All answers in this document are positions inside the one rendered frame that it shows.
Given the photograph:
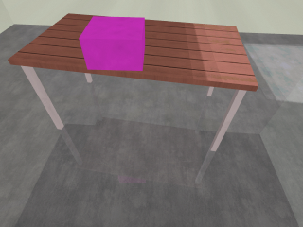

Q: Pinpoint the carton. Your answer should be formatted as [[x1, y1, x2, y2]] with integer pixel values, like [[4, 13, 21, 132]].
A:
[[79, 16, 145, 71]]

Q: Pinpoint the table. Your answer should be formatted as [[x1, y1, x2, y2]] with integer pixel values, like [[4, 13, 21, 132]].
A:
[[8, 13, 258, 151]]

